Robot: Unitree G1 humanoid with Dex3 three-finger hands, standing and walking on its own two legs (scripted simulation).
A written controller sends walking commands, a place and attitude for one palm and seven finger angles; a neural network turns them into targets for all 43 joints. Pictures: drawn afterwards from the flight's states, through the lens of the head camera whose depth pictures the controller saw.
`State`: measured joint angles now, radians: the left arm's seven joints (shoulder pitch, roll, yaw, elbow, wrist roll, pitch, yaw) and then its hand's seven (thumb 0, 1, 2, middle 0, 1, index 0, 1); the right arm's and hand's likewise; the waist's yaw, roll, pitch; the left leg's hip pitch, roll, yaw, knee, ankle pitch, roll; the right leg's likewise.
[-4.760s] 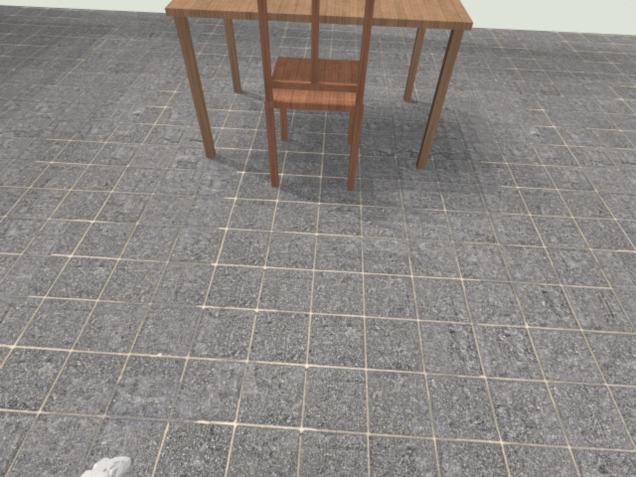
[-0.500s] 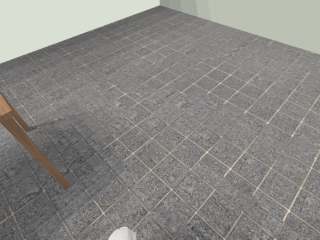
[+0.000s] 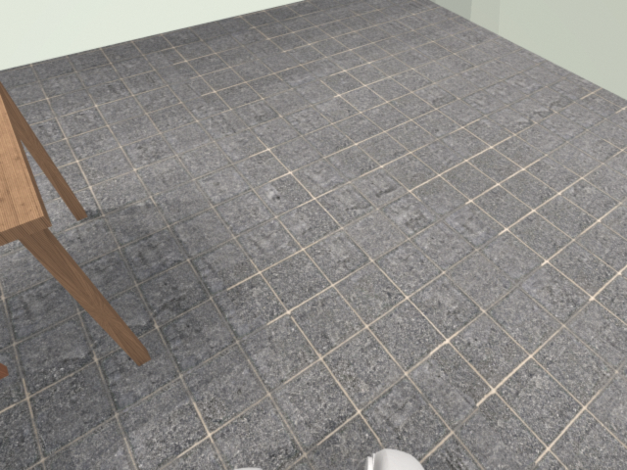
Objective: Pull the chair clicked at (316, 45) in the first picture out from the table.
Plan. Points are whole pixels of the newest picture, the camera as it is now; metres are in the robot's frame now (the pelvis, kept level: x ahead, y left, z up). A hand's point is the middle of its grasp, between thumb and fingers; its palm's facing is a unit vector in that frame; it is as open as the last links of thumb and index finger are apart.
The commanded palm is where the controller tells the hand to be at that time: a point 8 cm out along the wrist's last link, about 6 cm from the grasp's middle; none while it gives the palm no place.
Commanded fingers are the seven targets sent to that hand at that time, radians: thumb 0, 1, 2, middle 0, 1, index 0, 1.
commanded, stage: turn to face it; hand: left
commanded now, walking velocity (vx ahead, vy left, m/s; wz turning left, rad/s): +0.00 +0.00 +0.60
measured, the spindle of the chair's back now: out of the picture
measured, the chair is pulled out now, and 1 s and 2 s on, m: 0.00 0.00 0.00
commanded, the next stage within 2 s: none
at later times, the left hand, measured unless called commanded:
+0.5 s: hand out of the picture +0.09 +0.14 -0.14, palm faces +0.29 -0.92 -0.27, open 7.4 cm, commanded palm none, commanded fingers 0.00 0.90 0.90 -0.20 -0.30 -0.20 -0.30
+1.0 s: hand out of the picture -0.04 +0.20 -0.16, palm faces +0.59 -0.77 -0.25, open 7.4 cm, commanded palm none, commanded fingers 0.00 0.90 0.90 -0.20 -0.30 -0.20 -0.30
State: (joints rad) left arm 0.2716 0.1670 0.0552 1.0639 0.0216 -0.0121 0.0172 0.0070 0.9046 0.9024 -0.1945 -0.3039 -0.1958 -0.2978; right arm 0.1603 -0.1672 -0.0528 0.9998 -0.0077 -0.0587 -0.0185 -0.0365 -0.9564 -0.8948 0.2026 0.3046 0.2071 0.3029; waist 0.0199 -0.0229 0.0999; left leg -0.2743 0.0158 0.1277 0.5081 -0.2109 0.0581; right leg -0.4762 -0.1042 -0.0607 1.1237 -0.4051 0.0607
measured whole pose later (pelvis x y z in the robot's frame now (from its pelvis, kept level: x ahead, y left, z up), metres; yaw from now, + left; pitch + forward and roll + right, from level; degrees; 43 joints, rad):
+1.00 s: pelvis +0.02 -0.03 +0.01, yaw +35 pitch +0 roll -2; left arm 0.17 0.27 0.07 0.90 0.02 0.06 0.01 0.01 0.90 0.90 -0.19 -0.30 -0.20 -0.30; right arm 0.14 -0.22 -0.04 0.90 -0.02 0.03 0.01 0.00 -0.90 -0.90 0.20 0.30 0.21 0.30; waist 0.01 -0.02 0.08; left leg -0.26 -0.01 -0.01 0.49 -0.22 0.05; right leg -0.47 -0.09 -0.02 1.02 -0.40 0.11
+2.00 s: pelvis -0.04 -0.08 +0.00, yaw +66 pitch -1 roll -1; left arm 0.16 0.24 0.05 0.92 0.01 0.06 0.02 0.01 0.90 0.90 -0.19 -0.30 -0.19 -0.30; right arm 0.19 -0.19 -0.03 0.93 -0.02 0.04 0.01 0.00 -0.90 -0.90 0.20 0.30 0.21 0.30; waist -0.01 -0.01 0.06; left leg -0.24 -0.04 -0.04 0.46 -0.20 0.04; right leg -0.39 -0.06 -0.03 0.87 -0.43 0.08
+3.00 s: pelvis +0.01 +0.03 -0.01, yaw +72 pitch +0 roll +1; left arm 0.13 0.19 0.05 1.03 0.02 0.00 -0.03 0.01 0.91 0.90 -0.19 -0.30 -0.19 -0.30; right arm 0.47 -0.11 -0.02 1.16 -0.03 -0.05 -0.02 0.00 -0.91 -0.90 0.20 0.30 0.20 0.30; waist -0.05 0.00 0.08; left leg 0.11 0.05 0.13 0.31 -0.41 -0.04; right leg -0.53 -0.08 -0.12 0.70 -0.22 -0.02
